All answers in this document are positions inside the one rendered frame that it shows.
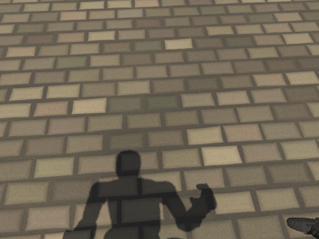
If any right robot hand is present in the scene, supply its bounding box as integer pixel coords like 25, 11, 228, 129
286, 217, 319, 239

